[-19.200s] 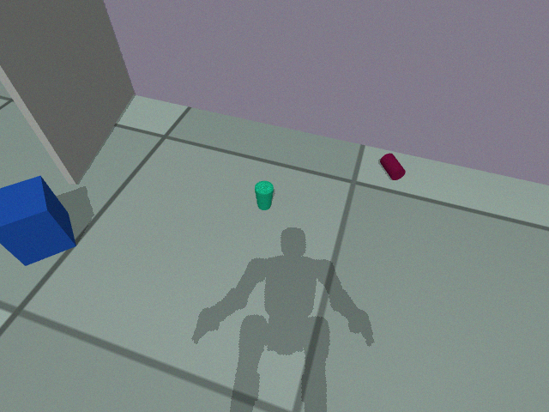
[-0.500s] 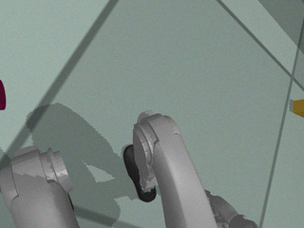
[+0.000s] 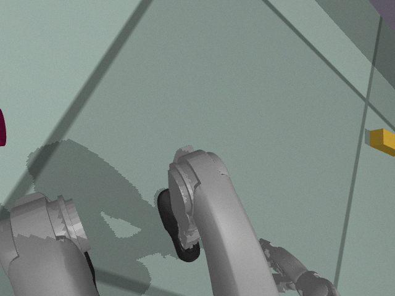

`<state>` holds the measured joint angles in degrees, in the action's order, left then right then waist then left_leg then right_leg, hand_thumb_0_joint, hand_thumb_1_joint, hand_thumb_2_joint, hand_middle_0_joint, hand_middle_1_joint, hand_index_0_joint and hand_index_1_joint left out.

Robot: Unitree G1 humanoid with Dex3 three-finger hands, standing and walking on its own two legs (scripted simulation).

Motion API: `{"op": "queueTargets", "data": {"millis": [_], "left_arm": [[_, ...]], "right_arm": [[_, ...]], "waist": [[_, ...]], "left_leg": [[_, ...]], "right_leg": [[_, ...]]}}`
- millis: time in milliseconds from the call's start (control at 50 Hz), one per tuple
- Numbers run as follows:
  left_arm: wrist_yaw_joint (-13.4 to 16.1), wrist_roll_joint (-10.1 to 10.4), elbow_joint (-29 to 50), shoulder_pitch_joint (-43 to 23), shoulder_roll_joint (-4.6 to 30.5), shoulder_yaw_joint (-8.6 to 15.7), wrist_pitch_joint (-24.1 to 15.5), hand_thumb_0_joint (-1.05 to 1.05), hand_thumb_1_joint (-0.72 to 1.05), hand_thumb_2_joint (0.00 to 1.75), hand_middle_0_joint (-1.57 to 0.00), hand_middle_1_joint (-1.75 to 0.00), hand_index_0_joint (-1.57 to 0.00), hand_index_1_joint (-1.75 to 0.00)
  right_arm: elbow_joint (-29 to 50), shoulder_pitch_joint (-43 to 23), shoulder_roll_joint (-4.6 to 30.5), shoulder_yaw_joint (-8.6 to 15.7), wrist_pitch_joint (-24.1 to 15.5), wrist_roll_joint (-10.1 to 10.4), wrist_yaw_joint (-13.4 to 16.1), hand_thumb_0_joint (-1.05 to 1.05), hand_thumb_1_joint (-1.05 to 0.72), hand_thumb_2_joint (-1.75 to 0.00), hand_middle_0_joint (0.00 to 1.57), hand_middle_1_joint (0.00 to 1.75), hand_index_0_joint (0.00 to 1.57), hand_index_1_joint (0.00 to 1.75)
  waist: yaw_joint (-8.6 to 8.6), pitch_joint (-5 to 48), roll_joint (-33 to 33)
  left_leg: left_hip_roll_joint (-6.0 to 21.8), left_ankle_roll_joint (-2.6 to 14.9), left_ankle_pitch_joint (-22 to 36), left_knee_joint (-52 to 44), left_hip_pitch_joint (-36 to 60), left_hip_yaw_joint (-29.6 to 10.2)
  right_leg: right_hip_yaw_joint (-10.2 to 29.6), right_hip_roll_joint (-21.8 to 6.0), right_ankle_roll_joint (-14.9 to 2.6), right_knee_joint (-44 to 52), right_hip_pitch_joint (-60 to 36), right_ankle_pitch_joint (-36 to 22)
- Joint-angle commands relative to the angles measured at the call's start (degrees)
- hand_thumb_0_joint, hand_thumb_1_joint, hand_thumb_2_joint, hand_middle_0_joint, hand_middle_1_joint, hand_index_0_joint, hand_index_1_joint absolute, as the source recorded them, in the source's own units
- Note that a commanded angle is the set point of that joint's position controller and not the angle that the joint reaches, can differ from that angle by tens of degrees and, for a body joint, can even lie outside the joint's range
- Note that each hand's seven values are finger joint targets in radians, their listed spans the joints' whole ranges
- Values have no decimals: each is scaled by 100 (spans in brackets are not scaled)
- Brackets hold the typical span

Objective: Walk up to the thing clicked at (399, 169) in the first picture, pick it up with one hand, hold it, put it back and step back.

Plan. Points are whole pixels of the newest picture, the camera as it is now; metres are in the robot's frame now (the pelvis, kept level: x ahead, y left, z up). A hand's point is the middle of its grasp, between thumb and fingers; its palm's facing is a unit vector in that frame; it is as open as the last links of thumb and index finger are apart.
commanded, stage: close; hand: left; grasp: from above
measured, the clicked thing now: out of the picture +0.46 +0.29 -0.27
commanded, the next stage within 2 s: none
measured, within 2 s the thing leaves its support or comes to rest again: neither
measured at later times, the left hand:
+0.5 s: hand out of the picture +0.43 +0.26 -0.25, palm faces -0.46 -0.04 -0.89, open 12.7 cm
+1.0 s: hand out of the picture +0.44 +0.30 -0.25, palm faces -0.54 -0.07 -0.84, open 12.4 cm
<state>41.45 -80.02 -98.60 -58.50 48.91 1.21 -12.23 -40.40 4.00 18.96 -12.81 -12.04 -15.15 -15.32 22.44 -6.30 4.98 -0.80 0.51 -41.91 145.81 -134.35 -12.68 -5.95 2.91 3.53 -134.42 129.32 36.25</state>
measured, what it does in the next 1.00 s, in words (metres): stands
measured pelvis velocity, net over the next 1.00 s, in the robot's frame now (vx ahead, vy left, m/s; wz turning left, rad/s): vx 0.00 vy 0.00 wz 0.01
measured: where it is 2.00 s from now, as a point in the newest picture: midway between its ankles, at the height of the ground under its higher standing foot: (138, 264)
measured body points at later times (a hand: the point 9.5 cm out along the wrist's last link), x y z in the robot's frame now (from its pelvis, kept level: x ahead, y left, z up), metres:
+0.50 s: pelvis +0.00 -0.01 +0.00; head +0.26 +0.12 +0.34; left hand +0.45 +0.26 -0.19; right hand +0.05 -0.27 -0.06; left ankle +0.06 +0.12 -0.27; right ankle +0.12 -0.14 -0.27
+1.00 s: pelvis +0.00 +0.00 +0.00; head +0.28 +0.11 +0.33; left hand +0.47 +0.30 -0.20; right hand +0.05 -0.27 -0.06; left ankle +0.06 +0.12 -0.27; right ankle +0.12 -0.14 -0.27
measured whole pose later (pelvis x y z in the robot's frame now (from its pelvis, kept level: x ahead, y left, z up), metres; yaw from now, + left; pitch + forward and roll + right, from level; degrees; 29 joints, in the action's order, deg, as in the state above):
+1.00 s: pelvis +0.00 +0.00 +0.00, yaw +0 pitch +29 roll -14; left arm 27.6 -75.6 -91.5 -57.5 55.1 3.3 -16.7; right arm -37.7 6.8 20.0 -13.5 -9.5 -14.4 -14.1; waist 21.0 -10.4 5.0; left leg -1.8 -1.1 -42.3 146.3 -133.7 -14.3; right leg -7.1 2.1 4.2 -134.9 128.6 36.8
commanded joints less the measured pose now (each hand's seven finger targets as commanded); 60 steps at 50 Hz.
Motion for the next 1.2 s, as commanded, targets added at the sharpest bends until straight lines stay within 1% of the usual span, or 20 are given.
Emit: {"op": "queueTargets", "data": {"millis": [0, 60, 100, 140, 240, 320, 380, 460, 520, 580, 640, 720, 800, 860, 900, 920, 980, 1040, 1140, 1180], "left_arm": [[-199, 234, 487, -1559, 1481, 466, 144, 0, -37, 91, -14, -91, -15, -91], [-591, 367, 533, -1360, 1399, 477, -23, 0, -39, 91, -11, -96, -13, -95], [-823, 403, 828, -1320, 1482, 479, -178, 0, -40, 93, -12, -95, -13, -94], [-1025, 412, 1025, -1280, 1374, 344, -380, 0, -39, 92, -14, -95, -14, -94], [-1169, 393, 1463, -1353, 1309, 113, -934, 0, -32, 96, -18, -97, -18, -96], [-810, 152, 1353, -1189, 1622, 316, -1283, 0, -27, 94, -20, -94, -21, -93], [-402, -95, 1148, -1167, 1479, 129, -1308, 0, -26, 89, -19, -92, -21, -90], [184, -363, 1070, -1210, 1483, -86, -961, 0, -25, 83, -21, -83, -22, -82], [481, -319, 978, -1303, 1236, -241, -542, 0, -25, 83, -23, -81, -23, -80], [620, -20, 851, -1470, 1081, -218, -143, 0, -24, 82, -25, -77, -25, -77], [408, 137, 712, -1553, 1042, -240, 182, 0, -25, 81, -23, -78, -23, -78], [-49, 307, 592, -1635, 1694, 455, 245, 0, -21, 79, -28, -75, -28, -75], [-632, 403, 545, -1306, 1712, 592, 25, 0, -21, 78, -27, -78, -28, -78], [-1020, 466, 952, -1150, 1555, 487, -232, 0, -21, 80, -27, -82, -28, -81], [-1226, 487, 1207, -1076, 1513, 348, -451, 0, -21, 81, -27, -82, -28, -82], [-1319, 465, 1348, -1192, 1429, 214, -562, 0, -18, 82, -30, -82, -30, -82], [-1386, 503, 1490, -1137, 1421, 137, -895, 0, -9, 89, -36, -85, -36, -85], [-1228, 406, 1422, -1024, 1476, 205, -1188, 0, -3, 87, -38, -84, -39, -83], [-604, -80, 1449, -1279, 1794, 248, -1403, 0, 2, 81, -41, -80, -43, -78], [-287, -188, 1107, -1155, 1537, 39, -1284, 0, 7, 76, -43, -78, -45, -75]], "right_arm": [[94, 1155, 1972, 595, -57, 126, 21, 0, -90, -90, 20, 30, 20, 30], [98, 1262, 1860, 521, -26, 98, 13, 0, -90, -90, 20, 30, 20, 30], [127, 1328, 1903, 564, 60, 111, 59, 0, -90, -90, 20, 30, 20, 30], [156, 1349, 1840, 534, 155, 92, 94, 0, -91, -90, 20, 30, 20, 30], [188, 1503, 1887, 435, 329, 78, 166, 0, -90, -90, 20, 30, 20, 30], [168, 1477, 1875, 354, 459, 45, 210, 0, -89, -90, 20, 30, 20, 30], [79, 1250, 1899, 390, 454, -92, 226, 0, -89, -90, 20, 30, 20, 30], [-74, 1019, 1872, 427, 375, -157, 315, 0, -89, -90, 20, 30, 20, 30], [-86, 968, 1829, 450, 248, -134, 268, 0, -89, -90, 20, 30, 20, 30], [-121, 973, 1828, 491, 166, -69, 188, 0, -89, -90, 20, 30, 20, 30], [-57, 994, 1917, 504, 43, 52, 113, 0, -89, -90, 20, 30, 20, 30], [105, 1206, 2065, 545, -44, 167, 62, 0, -89, -90, 20, 30, 20, 30], [228, 1251, 1973, 475, 24, 146, 87, 0, -90, -90, 20, 30, 20, 30], [292, 1329, 1997, 571, 143, 131, 145, 0, -90, -90, 20, 30, 20, 30], [245, 1376, 1893, 486, 223, 112, 166, 0, -90, -90, 20, 30, 20, 30], [294, 1407, 1874, 444, 256, 123, 175, 0, -90, -90, 20, 30, 20, 30], [239, 1516, 1959, 472, 372, 138, 239, 0, -90, -90, 20, 30, 20, 30], [276, 1580, 1942, 370, 485, 87, 273, 0, -89, -90, 20, 30, 20, 30], [189, 1366, 1921, 339, 570, -3, 344, 0, -89, -90, 20, 30, 20, 30], [136, 1172, 1850, 318, 536, -97, 367, 0, -89, -90, 20, 30, 20, 30]], "waist": [[230, 3554, -2721], [309, 3579, -2817], [245, 3665, -2941], [265, 3667, -2915], [320, 3677, -2570], [226, 3733, -2567], [197, 3499, -2657], [219, 3204, -2640], [267, 3287, -2638], [286, 3343, -2652], [396, 3373, -2664], [293, 3405, -2727], [230, 3411, -2730], [206, 3557, -2896], [201, 3721, -2770], [305, 3700, -2673], [267, 3807, -2579], [222, 3655, -2339], [113, 3575, -2661], [190, 3286, -2573]], "left_leg": [[103, 0, 1177, -1695, 2849, 394], [88, -29, 1458, -1601, 3012, 371], [68, -52, 1608, -1619, 3088, 407], [62, -40, 1644, -1526, 2997, 484], [47, -56, 1843, -1291, 3005, 475], [78, -76, 1904, -1346, 3109, 438], [88, -73, 1476, -1448, 3035, 470], [113, -57, 823, -1768, 2899, 553], [134, -67, 940, -1789, 2902, 542], [165, -47, 895, -1819, 2778, 436], [185, -21, 933, -1757, 2822, 389], [159, -20, 1244, -1737, 2862, 337], [82, -46, 1322, -1691, 2851, 364], [52, -50, 1452, -1623, 2943, 475], [55, -37, 1635, -1497, 2923, 521], [55, -30, 1747, -1371, 2917, 540], [72, -66, 1890, -1340, 2996, 454], [66, -61, 1827, -1333, 2955, 411], [93, -51, 1480, -1482, 3020, 473], [110, -56, 1139, -1588, 2902, 495]], "right_leg": [[-760, 58, -469, 847, -1726, -1221], [-833, 62, -446, 812, -1896, -1398], [-842, 80, -484, 890, -1994, -1453], [-836, 115, -492, 991, -2200, -1498], [-918, 121, -524, 1028, -2378, -1609], [-953, 163, -501, 968, -2455, -1660], [-950, 202, -496, 993, -2153, -1279], [-860, 264, -470, 1257, -1944, -778], [-791, 249, -473, 1247, -1925, -935], [-783, 180, -470, 1203, -1721, -969], [-776, 156, -472, 1061, -1637, -1109], [-778, 53, -476, 915, -1750, -1293], [-822, 67, -518, 955, -1928, -1227], [-818, 100, -526, 1034, -2143, -1315], [-831, 126, -524, 1093, -2367, -1470], [-822, 124, -516, 1092, -2400, -1594], [-885, 133, -537, 1110, -2520, -1629], [-964, 149, -528, 1131, -2487, -1529], [-896, 209, -505, 1069, -2263, -1266], [-905, 230, -483, 1102, -2060, -978]]}}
